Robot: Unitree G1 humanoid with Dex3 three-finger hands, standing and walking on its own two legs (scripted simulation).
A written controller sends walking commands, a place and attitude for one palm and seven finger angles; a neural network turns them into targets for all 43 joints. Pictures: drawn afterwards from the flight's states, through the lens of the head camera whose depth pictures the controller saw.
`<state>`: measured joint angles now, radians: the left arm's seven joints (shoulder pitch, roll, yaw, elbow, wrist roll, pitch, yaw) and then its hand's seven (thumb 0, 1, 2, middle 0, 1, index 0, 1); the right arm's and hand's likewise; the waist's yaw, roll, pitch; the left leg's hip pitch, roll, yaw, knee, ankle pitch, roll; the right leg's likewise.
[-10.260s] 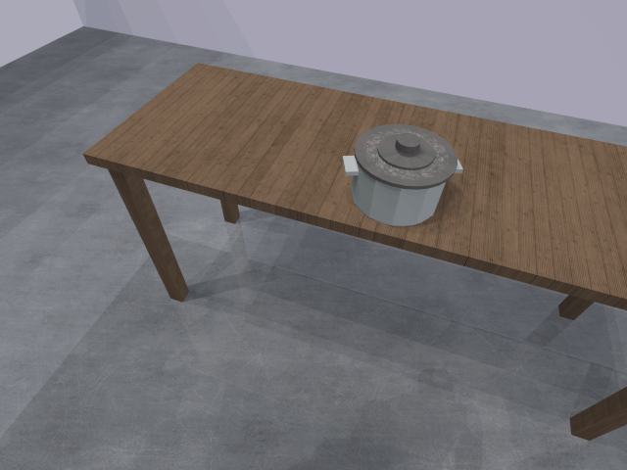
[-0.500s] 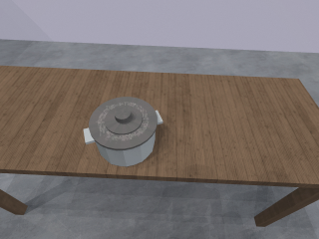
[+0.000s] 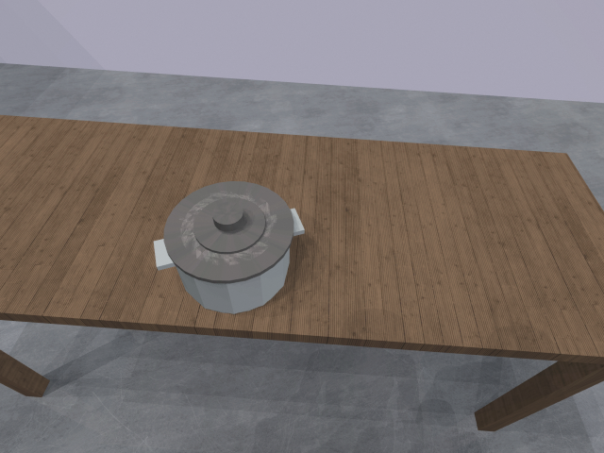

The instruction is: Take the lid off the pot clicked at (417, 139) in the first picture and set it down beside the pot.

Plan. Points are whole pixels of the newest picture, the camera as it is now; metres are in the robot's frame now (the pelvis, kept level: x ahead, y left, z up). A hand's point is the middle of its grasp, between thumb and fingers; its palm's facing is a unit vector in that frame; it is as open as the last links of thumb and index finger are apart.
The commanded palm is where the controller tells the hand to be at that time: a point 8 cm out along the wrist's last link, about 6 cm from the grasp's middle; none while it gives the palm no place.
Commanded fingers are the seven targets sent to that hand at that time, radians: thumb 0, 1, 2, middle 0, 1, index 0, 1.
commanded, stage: look again from close up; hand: left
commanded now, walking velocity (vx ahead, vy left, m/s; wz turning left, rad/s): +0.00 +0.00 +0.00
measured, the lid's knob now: (228, 216) +0.44 +0.15 +0.04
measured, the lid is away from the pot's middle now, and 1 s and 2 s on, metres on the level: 0.00 0.00 0.00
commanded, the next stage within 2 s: lift the closed hand beside the body in 0.58 s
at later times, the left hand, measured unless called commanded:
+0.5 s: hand out of the picture -0.03 +0.15 -0.18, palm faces +0.02 -0.98 -0.17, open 7.4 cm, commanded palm none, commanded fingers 0.00 0.90 0.90 -0.20 -0.30 -0.20 -0.30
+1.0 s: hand out of the picture +0.09 +0.17 -0.07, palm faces +0.14 -0.97 -0.22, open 5.4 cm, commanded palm +0.05 +0.23 -0.05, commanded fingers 0.00 0.90 0.90 -0.95 -1.12 -0.95 -1.12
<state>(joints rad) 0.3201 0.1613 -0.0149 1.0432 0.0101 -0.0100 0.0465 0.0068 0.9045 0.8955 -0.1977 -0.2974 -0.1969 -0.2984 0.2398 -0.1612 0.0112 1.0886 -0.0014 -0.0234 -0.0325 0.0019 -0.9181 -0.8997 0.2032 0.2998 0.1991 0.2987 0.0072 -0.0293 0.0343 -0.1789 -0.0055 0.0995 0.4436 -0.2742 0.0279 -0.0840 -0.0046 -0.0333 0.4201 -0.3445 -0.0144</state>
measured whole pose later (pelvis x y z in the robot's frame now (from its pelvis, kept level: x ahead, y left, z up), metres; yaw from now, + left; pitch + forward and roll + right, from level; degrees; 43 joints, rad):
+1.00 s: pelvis -0.05 -0.01 +0.00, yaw +1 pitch -1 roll +1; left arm 0.44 0.14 0.01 0.33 -0.01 -0.02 0.05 0.02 0.93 0.90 -0.54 -0.68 -0.54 -0.68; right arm 0.16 -0.24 -0.03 0.70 0.03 -0.14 -0.01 0.01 -0.91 -0.90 0.20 0.30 0.20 0.30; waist 0.00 0.02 -0.04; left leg -0.23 -0.01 0.08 0.46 -0.21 0.03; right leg -0.16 -0.01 -0.05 0.49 -0.32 -0.02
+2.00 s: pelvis -0.03 +0.01 +0.00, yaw +2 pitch -3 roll +0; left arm 0.63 0.27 0.14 -0.24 -0.02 -0.06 0.08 0.02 0.89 0.90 -1.29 -1.50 -1.29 -1.50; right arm 0.17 -0.21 0.01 0.57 0.01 -0.11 -0.06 0.01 -0.90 -0.90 0.20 0.30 0.20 0.30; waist 0.06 0.04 0.04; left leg -0.15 -0.01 0.06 0.42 -0.21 0.04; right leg -0.04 -0.01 -0.07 0.37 -0.29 -0.01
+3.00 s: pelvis -0.06 +0.00 +0.00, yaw +3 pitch -1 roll -1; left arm 0.18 0.65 0.10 -0.17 0.73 -0.03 -0.23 0.00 0.09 1.20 -0.97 -0.52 -0.97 -0.52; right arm 0.11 -0.30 -0.01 0.56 0.05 0.12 0.00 0.01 -0.90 -0.90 0.20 0.30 0.20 0.30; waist 0.05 0.14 0.05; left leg -0.26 0.00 0.05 0.44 -0.16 0.04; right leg -0.14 0.00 -0.09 0.41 -0.25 -0.02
